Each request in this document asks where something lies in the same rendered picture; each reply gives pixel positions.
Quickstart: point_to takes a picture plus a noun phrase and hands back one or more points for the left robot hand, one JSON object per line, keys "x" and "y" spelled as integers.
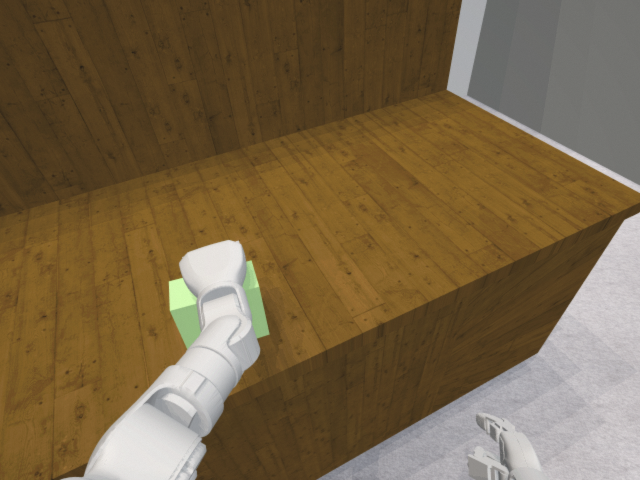
{"x": 222, "y": 261}

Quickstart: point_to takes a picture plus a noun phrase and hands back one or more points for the right robot hand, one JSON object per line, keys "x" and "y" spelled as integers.
{"x": 515, "y": 451}

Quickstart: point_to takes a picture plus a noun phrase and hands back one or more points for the sponge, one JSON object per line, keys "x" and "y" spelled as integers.
{"x": 183, "y": 307}

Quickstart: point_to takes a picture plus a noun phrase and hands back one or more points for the robot left upper arm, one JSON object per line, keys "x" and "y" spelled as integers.
{"x": 150, "y": 445}

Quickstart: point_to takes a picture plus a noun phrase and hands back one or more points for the table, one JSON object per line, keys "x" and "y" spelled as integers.
{"x": 409, "y": 246}

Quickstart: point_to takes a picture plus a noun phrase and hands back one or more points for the left robot forearm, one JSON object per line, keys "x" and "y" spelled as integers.
{"x": 193, "y": 391}

